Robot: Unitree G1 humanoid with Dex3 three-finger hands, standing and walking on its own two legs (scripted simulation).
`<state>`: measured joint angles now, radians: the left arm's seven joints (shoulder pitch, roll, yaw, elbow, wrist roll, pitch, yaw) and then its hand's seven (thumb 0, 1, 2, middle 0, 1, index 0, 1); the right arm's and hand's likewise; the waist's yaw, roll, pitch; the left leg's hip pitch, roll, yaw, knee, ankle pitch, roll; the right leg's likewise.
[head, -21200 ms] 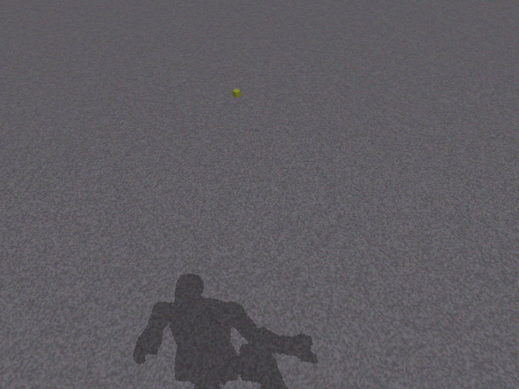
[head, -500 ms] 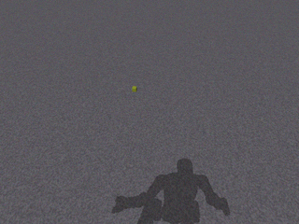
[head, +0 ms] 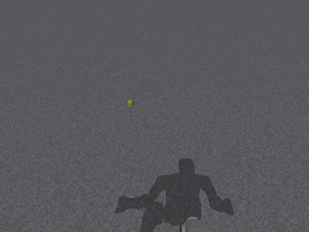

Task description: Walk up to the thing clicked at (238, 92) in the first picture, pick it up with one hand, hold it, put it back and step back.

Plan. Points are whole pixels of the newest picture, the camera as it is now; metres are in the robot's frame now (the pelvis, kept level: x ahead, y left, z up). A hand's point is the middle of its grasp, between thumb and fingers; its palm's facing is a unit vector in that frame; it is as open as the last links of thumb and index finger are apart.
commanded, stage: walk up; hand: left
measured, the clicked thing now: (130, 103) +1.28 +0.24 -0.75
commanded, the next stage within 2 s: none
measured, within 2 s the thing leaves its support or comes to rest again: neither
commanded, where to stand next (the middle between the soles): +0.88 -0.02 m, yaw +0 degrees
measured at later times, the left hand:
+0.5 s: hand (80, 197) +0.25 +0.25 -0.13, palm faces +0.01 -0.93 -0.37, open 7.4 cm
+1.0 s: hand (98, 124) +0.55 +0.25 -0.14, palm faces -0.07 -0.92 -0.37, open 7.4 cm
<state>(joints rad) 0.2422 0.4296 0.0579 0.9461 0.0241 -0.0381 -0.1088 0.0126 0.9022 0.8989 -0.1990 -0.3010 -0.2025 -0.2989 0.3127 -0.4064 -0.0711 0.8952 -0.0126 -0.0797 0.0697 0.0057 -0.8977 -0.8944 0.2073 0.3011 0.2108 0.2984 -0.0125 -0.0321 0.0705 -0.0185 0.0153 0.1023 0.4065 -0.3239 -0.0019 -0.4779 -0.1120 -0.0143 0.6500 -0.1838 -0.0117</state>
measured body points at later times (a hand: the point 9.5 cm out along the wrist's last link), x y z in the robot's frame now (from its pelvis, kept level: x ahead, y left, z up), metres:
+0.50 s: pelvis +0.23 -0.03 +0.00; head +0.25 -0.03 +0.45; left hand +0.25 +0.30 -0.11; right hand +0.31 -0.36 -0.11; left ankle +0.37 +0.12 -0.71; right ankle +0.18 -0.14 -0.73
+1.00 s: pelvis +0.46 -0.03 -0.01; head +0.47 -0.04 +0.44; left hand +0.55 +0.30 -0.11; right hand +0.50 -0.35 -0.12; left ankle +0.39 +0.11 -0.73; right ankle +0.57 -0.16 -0.74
